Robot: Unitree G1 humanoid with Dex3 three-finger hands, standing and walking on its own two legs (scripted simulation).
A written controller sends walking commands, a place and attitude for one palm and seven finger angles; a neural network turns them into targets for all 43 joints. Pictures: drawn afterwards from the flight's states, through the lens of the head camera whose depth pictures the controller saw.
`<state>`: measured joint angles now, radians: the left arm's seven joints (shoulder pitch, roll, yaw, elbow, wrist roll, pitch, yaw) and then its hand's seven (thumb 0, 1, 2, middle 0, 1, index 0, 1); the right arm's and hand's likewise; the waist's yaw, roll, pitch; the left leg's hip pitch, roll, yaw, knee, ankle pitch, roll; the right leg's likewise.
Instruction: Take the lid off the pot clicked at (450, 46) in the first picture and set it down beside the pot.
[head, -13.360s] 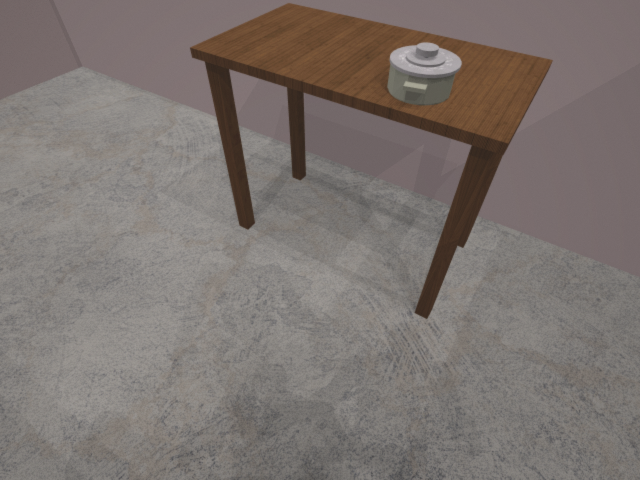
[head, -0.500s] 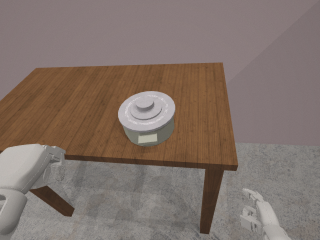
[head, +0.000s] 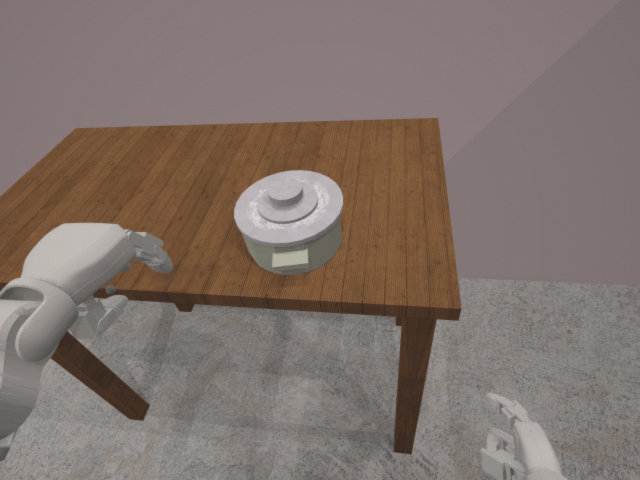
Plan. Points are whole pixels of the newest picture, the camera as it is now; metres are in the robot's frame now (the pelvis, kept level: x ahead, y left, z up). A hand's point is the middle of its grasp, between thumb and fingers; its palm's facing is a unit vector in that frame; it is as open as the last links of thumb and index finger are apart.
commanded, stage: reach forward and open the fingers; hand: left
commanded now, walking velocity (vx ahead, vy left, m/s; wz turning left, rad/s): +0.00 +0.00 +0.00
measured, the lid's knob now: (285, 192) +0.49 +0.12 +0.11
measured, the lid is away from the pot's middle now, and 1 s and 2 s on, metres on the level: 0.00 0.00 0.00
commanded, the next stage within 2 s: move the open hand above the knob in 0.28 s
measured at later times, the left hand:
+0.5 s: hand (148, 247) +0.31 +0.23 +0.18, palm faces -0.11 +0.01 -0.99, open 9.9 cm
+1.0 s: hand (203, 210) +0.37 +0.18 +0.18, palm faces -0.13 -0.01 -0.99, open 9.9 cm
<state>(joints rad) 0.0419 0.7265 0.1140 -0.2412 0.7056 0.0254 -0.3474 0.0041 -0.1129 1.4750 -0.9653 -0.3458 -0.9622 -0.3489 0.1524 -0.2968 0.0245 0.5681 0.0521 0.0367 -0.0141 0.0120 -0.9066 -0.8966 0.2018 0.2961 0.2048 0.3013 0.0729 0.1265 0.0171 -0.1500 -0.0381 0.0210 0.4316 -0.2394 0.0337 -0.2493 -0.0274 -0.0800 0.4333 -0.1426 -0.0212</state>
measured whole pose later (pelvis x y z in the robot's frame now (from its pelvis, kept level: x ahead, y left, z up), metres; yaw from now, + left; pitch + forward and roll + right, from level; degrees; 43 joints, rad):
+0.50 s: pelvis -0.01 -0.01 +0.00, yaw +0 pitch -3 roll +1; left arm -0.26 0.69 -0.01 -0.04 0.75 0.11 -0.40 0.00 -0.31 1.53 -0.87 -0.08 -0.87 -0.09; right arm 0.13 -0.31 0.03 0.56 0.07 0.03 -0.02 0.01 -0.91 -0.90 0.20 0.30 0.20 0.30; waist 0.05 0.13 0.01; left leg -0.17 -0.04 0.03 0.46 -0.24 0.03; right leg -0.29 -0.03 -0.07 0.49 -0.16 -0.03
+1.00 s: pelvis +0.01 +0.00 +0.00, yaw +0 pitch -1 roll +2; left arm -0.47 0.59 -0.15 0.07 0.79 0.20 -0.42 0.00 -0.31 1.52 -0.87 -0.08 -0.87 -0.08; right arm 0.12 -0.30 0.03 0.57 0.08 0.09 0.01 0.01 -0.91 -0.90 0.20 0.30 0.20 0.30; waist 0.03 0.13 0.00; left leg -0.17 -0.05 0.02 0.44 -0.25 0.03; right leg -0.30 -0.04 -0.07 0.50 -0.18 -0.03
